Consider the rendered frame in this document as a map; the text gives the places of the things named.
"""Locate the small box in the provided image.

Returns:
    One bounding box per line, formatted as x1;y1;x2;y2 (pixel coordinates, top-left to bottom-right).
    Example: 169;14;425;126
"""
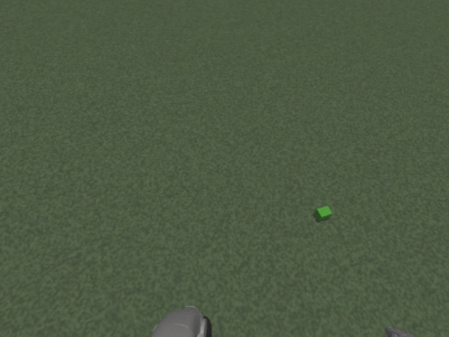
315;206;333;220

